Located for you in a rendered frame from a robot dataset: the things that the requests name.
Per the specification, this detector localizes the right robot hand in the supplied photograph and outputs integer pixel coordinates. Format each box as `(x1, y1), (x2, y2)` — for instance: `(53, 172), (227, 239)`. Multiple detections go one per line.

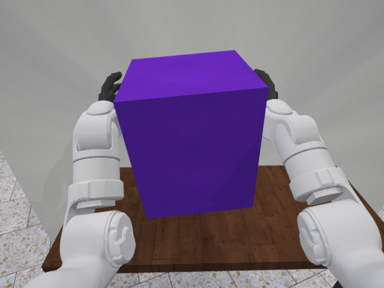
(254, 69), (278, 101)

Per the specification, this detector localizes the carton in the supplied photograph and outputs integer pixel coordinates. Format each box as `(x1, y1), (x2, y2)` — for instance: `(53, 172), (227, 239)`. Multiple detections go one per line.
(113, 50), (269, 219)

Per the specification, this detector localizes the left robot forearm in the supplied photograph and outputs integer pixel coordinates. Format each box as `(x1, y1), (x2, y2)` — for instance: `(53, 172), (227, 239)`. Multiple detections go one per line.
(60, 100), (124, 260)

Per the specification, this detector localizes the left robot upper arm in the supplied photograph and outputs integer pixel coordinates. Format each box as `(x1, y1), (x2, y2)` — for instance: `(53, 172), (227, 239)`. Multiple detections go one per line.
(23, 211), (136, 288)

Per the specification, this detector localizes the right robot upper arm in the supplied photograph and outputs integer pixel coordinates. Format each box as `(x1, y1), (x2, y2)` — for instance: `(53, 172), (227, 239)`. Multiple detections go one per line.
(297, 199), (384, 288)

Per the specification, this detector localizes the left robot hand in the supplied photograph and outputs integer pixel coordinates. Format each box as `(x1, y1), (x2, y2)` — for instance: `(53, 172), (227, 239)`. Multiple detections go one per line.
(98, 71), (122, 103)

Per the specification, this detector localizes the table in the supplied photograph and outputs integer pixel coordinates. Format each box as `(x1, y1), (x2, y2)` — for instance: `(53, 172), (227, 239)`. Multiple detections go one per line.
(41, 165), (384, 288)

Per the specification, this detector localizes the right robot forearm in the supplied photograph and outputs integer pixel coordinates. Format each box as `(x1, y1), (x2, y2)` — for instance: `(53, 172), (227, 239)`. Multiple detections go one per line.
(262, 99), (382, 249)

